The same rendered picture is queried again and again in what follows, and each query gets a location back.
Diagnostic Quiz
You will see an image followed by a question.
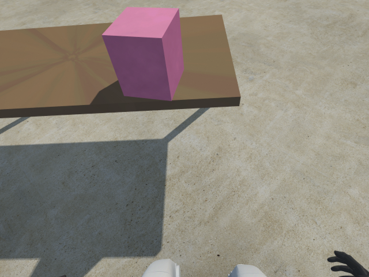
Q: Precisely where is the robot thigh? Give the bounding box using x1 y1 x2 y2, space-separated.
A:
228 264 267 277
142 259 180 277

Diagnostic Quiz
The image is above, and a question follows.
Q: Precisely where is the robot right hand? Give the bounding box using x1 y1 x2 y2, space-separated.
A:
327 250 369 277

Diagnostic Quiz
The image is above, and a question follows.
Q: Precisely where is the left robot thigh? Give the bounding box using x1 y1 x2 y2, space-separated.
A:
142 259 180 277

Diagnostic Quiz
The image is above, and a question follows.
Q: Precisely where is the right robot thigh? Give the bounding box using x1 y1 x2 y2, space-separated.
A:
228 264 267 277

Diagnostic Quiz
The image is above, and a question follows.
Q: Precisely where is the table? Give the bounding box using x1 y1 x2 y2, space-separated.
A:
0 14 241 118

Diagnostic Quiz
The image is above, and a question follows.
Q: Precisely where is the carton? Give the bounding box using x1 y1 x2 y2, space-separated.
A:
102 7 184 101

